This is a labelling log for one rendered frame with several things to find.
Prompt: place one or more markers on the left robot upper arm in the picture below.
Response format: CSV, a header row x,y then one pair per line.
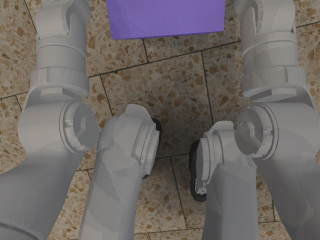
x,y
55,136

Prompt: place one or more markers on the right robot forearm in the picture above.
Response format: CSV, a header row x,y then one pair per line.
x,y
269,50

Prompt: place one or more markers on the carton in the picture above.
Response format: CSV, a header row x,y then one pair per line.
x,y
144,19

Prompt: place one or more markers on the right robot upper arm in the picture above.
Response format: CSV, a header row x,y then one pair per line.
x,y
282,139

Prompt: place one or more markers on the right robot shin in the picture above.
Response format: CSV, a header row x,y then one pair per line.
x,y
200,186

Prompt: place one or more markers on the left robot forearm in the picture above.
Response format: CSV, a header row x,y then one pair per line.
x,y
61,53

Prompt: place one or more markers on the right robot foot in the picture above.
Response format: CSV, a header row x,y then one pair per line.
x,y
199,197

